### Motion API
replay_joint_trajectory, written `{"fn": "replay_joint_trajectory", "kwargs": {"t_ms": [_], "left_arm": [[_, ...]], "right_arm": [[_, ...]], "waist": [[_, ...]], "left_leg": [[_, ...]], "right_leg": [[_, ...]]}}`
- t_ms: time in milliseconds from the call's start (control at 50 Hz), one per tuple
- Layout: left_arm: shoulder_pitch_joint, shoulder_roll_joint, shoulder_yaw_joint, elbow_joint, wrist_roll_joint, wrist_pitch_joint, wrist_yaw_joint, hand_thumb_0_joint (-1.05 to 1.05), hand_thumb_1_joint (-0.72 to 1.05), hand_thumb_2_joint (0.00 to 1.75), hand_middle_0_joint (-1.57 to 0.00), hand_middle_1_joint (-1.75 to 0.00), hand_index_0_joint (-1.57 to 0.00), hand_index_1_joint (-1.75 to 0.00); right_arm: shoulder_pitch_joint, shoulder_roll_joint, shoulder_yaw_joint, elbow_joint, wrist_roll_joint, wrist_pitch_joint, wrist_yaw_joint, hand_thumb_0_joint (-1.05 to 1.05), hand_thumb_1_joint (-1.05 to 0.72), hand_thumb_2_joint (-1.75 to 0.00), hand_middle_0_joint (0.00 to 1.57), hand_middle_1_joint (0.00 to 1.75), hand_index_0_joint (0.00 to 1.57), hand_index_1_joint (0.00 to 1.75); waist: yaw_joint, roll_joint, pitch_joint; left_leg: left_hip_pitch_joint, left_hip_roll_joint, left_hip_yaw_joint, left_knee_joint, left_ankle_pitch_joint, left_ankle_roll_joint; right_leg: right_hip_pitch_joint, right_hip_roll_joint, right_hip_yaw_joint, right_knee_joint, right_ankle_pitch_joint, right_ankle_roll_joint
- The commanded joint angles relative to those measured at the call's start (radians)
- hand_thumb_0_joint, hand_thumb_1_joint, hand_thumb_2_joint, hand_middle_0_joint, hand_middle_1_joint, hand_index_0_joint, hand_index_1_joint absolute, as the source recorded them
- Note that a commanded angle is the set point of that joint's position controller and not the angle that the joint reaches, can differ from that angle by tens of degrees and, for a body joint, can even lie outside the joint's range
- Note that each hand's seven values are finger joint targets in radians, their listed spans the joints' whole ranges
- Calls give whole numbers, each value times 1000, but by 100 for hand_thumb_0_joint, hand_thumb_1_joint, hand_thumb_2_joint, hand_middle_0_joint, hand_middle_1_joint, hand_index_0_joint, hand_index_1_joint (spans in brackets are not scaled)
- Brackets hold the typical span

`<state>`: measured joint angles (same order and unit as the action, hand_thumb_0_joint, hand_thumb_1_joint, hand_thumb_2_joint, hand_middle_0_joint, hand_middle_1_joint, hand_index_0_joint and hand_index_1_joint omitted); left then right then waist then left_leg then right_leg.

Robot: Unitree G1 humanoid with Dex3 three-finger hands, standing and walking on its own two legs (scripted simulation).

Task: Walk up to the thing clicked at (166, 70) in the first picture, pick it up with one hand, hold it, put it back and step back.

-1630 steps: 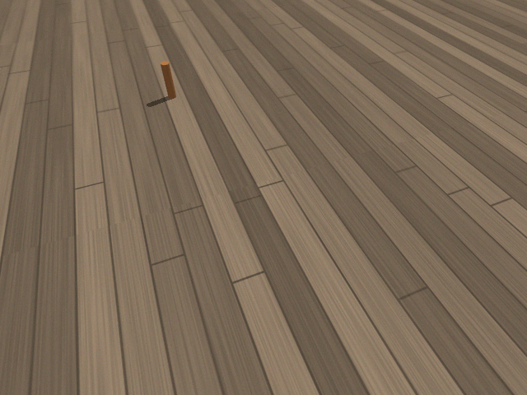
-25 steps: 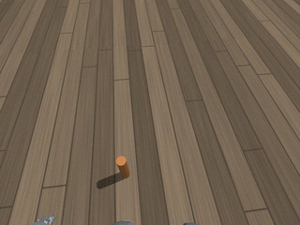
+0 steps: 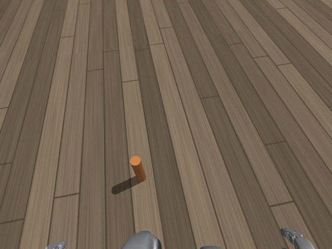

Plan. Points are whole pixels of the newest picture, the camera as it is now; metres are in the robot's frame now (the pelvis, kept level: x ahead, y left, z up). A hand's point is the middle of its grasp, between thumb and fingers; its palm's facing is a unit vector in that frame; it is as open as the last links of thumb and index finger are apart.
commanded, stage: step back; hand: left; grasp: from the side
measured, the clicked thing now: (138, 169) +0.55 +0.19 -0.63
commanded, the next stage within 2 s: none
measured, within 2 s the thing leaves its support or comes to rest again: neither
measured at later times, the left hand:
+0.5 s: hand out of the picture -0.03 +0.29 -0.14, palm faces +0.07 -0.94 -0.33, open 7.4 cm
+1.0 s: hand out of the picture -0.21 +0.26 -0.11, palm faces +0.02 -0.89 -0.45, open 7.4 cm
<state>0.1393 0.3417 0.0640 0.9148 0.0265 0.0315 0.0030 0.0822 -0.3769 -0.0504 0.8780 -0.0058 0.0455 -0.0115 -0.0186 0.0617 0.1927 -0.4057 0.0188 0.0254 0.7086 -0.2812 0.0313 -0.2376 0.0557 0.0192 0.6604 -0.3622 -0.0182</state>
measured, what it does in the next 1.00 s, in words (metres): walks backwards: left foot, then right foot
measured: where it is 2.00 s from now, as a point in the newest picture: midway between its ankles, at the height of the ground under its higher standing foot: outside the picture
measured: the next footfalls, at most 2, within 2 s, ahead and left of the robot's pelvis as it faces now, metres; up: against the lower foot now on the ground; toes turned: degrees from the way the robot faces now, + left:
left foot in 0.32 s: -0.07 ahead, +0.13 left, +0.00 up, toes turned +1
right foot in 0.74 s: -0.20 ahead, -0.13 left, +0.00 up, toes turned +1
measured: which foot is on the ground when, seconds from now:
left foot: up 0.00-0.30, down 0.32-0.76, up 0.78-1.00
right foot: down 0.00-0.34, up 0.36-0.72, down 0.74-1.00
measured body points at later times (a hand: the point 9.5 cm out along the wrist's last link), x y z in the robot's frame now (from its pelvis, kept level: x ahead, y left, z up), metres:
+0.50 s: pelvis -0.13 +0.02 +0.02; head -0.08 +0.06 +0.46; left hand -0.04 +0.34 -0.12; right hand -0.02 -0.28 -0.09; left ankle -0.11 +0.13 -0.72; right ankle -0.14 -0.13 -0.63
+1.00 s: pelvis -0.29 -0.02 +0.01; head -0.24 -0.04 +0.46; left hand -0.21 +0.30 -0.08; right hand -0.21 -0.34 -0.12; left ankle -0.34 +0.12 -0.65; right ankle -0.24 -0.13 -0.72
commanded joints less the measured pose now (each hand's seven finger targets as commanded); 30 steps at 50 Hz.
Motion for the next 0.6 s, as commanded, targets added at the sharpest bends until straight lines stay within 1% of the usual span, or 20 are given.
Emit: {"fn": "replay_joint_trajectory", "kwargs": {"t_ms": [0, 40, 60, 80, 160, 200, 240, 260, 280, 300, 320, 340, 360, 380, 400, 420, 440, 500, 540, 580], "left_arm": [[-63, 351, 98, -147, 15, -23, 17, 0, 90, 90, -20, -30, -20, -30], [-94, 274, 82, -160, 3, -28, 21, 0, 90, 90, -20, -30, -20, -30], [-112, 258, 81, -164, 5, -27, 24, 0, 90, 90, -20, -30, -20, -30], [-101, 250, 82, -169, 8, -25, 23, 0, 90, 90, -20, -30, -20, -30], [13, 222, 74, -175, 12, -17, 30, 0, 90, 90, -20, -30, -20, -30], [31, 238, 77, -185, 10, -11, 34, 0, 90, 90, -20, -30, -20, -30], [10, 252, 74, -195, 0, 3, 30, 0, 90, 90, -20, -30, -20, -30], [-4, 264, 71, -201, -9, 11, 24, 0, 90, 90, -20, -30, -20, -30], [-15, 256, 64, -210, -15, 20, 20, 0, 90, 90, -20, -30, -20, -30], [11, 219, 58, -219, -18, 23, 15, 0, 90, 90, -20, -30, -20, -30], [26, 179, 49, -226, -23, 23, 17, 0, 90, 90, -20, -30, -20, -30], [-68, 230, 74, -227, -13, 22, 35, 0, 90, 90, -20, -30, -20, -30], [-83, 252, 79, -216, -5, 22, 38, 0, 90, 90, -20, -30, -20, -30], [-79, 244, 81, -201, -9, 24, 32, 0, 90, 90, -20, -30, -20, -30], [-8, 223, 76, -188, -23, 24, 27, 0, 90, 90, -20, -30, -20, -30], [42, 219, 73, -175, -28, 22, 24, 0, 90, 90, -20, -30, -20, -30], [60, 221, 75, -168, -23, 21, 23, 0, 90, 90, -20, -30, -20, -30], [31, 206, 75, -179, -13, 12, 23, 0, 90, 90, -20, -30, -20, -30], [38, 207, 70, -182, -11, 9, 20, 0, 90, 90, -20, -30, -20, -30], [45, 207, 69, -178, -12, 8, 17, 0, 90, 90, -20, -30, -20, -30]], "right_arm": [[21, -223, -67, -60, -1, -11, -15, 0, -90, -90, 20, 30, 20, 30], [68, -203, -53, -30, 10, -11, -7, 0, -90, -90, 20, 30, 20, 30], [89, -186, -47, -28, 11, -14, -10, 0, -90, -90, 20, 30, 20, 30], [94, -188, -44, -31, 10, -18, -13, 0, -90, -90, 20, 30, 20, 30], [72, -176, -29, -61, 9, -32, -21, 0, -90, -90, 20, 30, 20, 30], [84, -167, -29, -74, 1, -39, -24, 0, -90, -90, 20, 30, 20, 30], [132, -166, -38, -54, -6, -43, -23, 0, -90, -90, 20, 30, 20, 30], [169, -167, -45, -36, -13, -46, -23, 0, -90, -90, 20, 30, 20, 30], [189, -182, -54, -27, -21, -48, -22, 0, -90, -90, 20, 30, 20, 30], [166, -234, -69, -38, -32, -50, -21, 0, -90, -90, 20, 30, 20, 30], [124, -331, -91, -56, -44, -47, -16, 0, -90, -90, 20, 30, 20, 30], [112, -392, -96, -73, -35, -45, -8, 0, -90, -90, 20, 30, 20, 30], [74, -352, -90, -71, -35, -50, -13, 0, -90, -90, 20, 30, 20, 30], [55, -311, -76, -75, -32, -51, -17, 0, -90, -90, 20, 30, 20, 30], [-13, -259, -57, -95, -39, -51, -18, 0, -90, -90, 20, 30, 20, 30], [-26, -231, -51, -102, -35, -52, -24, 0, -90, -90, 20, 30, 20, 30], [-6, -219, -53, -97, -26, -53, -25, 0, -90, -90, 20, 30, 20, 30], [80, -210, -57, -91, -19, -49, -28, 0, -90, -90, 20, 30, 20, 30], [85, -228, -63, -105, -19, -46, -29, 0, -90, -90, 20, 30, 20, 30], [80, -247, -70, -117, -22, -42, -27, 0, -90, -90, 20, 30, 20, 30]], "waist": [[29, -299, -96], [-3, -186, -104], [-14, -191, -126], [-2, -185, -153], [65, -206, -238], [67, -256, -280], [44, -284, -296], [22, -258, -298], [9, -224, -287], [26, -98, -295], [33, 136, -271], [-41, 186, -225], [-30, 151, -178], [-14, 117, -158], [44, 75, -167], [64, 67, -172], [64, 59, -190], [7, 72, -202], [-10, 92, -204], [-17, 119, -219]], "left_leg": [[13, -97, -183, 447, -310, -36], [-29, -157, -211, 496, -204, -30], [-49, -166, -203, 497, -183, -31], [-49, -170, -188, 495, -174, -40], [-124, -116, -130, 250, -242, -63], [-78, -48, -113, 52, -243, -54], [29, -31, -79, -163, -133, -34], [115, -45, -40, -285, 3, -29], [200, -33, -55, -349, 160, -26], [282, 82, -213, -346, 249, 8], [350, 285, -479, -369, 395, 98], [129, 374, -558, -383, 409, 231], [77, 378, -554, -392, 359, 256], [75, 326, -432, -370, 409, 234], [162, 236, -296, -316, 505, 185], [216, 205, -238, -284, 553, 160], [259, 191, -227, -270, 545, 151], [360, 203, -243, -233, 571, 183], [362, 222, -243, -244, 508, 214], [345, 243, -253, -248, 452, 225]], "right_leg": [[-226, -464, 554, -381, 215, -309], [-134, -313, 296, -313, 393, -221], [-92, -271, 228, -295, 415, -185], [-53, -244, 199, -272, 423, -167], [249, -259, 184, -180, 571, -191], [312, -293, 202, -126, 645, -189], [276, -281, 180, -67, 651, -167], [214, -255, 148, -20, 611, -141], [110, -231, 144, 5, 512, -102], [-29, -157, 107, 58, 314, -60], [-259, 14, 35, 229, -99, -10], [-186, 43, 132, 390, -319, 7], [-185, 22, 170, 504, -277, 3], [-188, 28, 190, 564, -223, -3], [-239, 48, 211, 607, -166, -8], [-286, 54, 187, 610, -129, -8], [-294, 60, 177, 605, -109, -3], [-305, 41, 154, 504, -125, 45], [-273, 25, 126, 409, -144, 58], [-222, -1, 97, 302, -153, 60]]}}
